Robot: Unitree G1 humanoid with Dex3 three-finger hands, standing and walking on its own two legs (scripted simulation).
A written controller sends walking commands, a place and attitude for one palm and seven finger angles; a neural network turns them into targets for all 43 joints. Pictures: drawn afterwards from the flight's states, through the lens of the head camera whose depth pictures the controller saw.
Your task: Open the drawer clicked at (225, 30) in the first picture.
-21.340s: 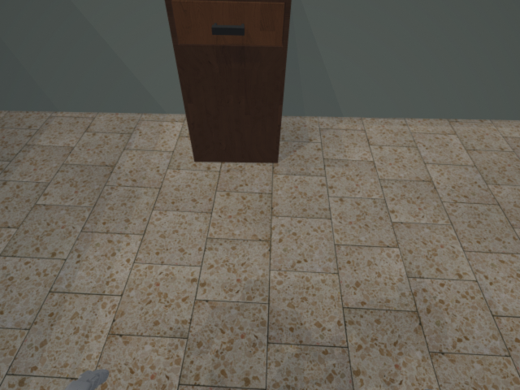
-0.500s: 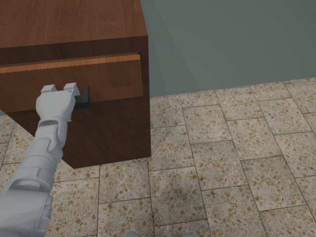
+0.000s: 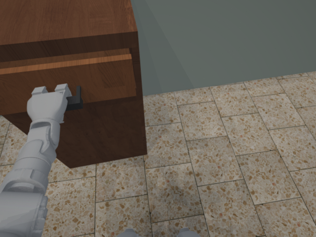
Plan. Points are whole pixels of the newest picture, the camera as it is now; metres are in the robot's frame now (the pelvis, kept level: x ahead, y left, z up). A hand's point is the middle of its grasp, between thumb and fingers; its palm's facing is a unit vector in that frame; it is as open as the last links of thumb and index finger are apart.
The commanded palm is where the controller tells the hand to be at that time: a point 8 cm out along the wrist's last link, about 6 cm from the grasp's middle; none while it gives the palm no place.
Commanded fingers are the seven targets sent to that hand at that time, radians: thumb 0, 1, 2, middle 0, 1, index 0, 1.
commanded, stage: pull the drawer open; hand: left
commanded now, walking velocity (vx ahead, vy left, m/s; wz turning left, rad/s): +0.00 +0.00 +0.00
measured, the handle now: (58, 98) +0.48 +0.27 +0.02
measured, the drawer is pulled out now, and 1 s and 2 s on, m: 0.04 0.26 0.30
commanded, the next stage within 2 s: open the thumb to release the handle in 1.58 s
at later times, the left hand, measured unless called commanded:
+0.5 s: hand (55, 152) +0.33 +0.25 +0.00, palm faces +0.00 -0.06 -1.00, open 5.9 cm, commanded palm +0.28 +0.25 +0.05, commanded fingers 0.00 0.90 0.90 -0.40 -1.35 -0.40 -1.35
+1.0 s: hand (52, 200) +0.22 +0.23 +0.00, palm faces -0.03 -0.06 -1.00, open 5.9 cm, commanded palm +0.18 +0.23 +0.05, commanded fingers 0.00 0.90 0.90 -0.40 -1.35 -0.40 -1.35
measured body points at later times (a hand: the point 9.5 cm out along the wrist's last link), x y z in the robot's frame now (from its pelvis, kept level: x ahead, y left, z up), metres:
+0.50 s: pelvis +0.02 +0.01 +0.01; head +0.07 +0.00 +0.46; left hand +0.33 +0.25 +0.05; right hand +0.18 -0.24 -0.10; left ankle -0.01 +0.10 -0.70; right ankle -0.01 -0.13 -0.70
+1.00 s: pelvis +0.01 -0.02 +0.01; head +0.04 -0.04 +0.46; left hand +0.22 +0.23 +0.06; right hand +0.21 -0.24 -0.10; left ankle -0.01 +0.10 -0.70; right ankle -0.01 -0.13 -0.70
